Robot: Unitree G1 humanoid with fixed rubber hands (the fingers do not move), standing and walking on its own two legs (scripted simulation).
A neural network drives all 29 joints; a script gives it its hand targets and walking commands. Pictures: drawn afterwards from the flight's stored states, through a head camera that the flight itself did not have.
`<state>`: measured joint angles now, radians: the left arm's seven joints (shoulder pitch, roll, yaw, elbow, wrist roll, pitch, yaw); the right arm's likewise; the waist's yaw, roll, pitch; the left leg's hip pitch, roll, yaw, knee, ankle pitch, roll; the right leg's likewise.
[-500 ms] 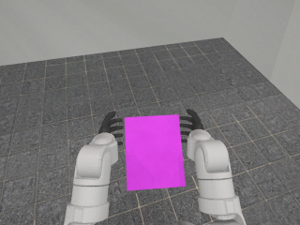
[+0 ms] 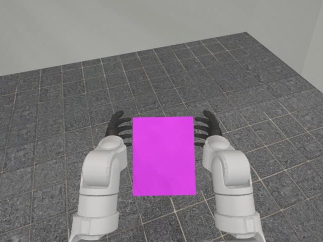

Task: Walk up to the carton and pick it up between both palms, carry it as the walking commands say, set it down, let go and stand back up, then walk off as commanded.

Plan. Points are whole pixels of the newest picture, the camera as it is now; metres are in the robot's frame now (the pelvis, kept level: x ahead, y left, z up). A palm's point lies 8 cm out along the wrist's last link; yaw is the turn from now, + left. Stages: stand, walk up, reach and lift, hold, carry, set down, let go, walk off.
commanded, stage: carry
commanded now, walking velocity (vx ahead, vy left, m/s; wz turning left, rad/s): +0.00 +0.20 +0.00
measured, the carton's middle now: (163, 153) +0.34 -0.01 -0.02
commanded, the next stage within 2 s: none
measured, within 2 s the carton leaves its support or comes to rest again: neither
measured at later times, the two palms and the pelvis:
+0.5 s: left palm (65, 175) +0.23 +0.20 +0.09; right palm (177, 182) +0.21 -0.03 +0.08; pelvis -0.07 +0.11 +0.01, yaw -1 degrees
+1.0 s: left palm out of the picture +0.16 +0.34 +0.09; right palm (103, 215) +0.16 +0.11 +0.08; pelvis -0.14 +0.24 +0.00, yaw -4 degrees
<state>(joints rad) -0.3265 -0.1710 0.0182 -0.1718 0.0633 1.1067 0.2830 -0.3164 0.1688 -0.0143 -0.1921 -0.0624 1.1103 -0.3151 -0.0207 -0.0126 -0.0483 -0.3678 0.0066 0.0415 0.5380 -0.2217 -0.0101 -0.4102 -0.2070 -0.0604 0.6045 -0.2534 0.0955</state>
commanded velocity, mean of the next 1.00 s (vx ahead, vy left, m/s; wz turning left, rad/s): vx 0.00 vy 0.14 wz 0.00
